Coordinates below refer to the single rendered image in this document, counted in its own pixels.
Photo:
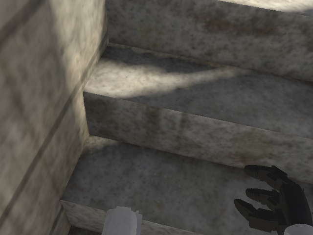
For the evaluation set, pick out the robot right forearm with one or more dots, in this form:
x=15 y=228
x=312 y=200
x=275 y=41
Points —
x=299 y=229

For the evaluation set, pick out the right robot hand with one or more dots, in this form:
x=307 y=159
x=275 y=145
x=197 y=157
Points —
x=287 y=207

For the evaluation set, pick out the robot left thigh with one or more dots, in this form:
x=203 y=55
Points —
x=123 y=221

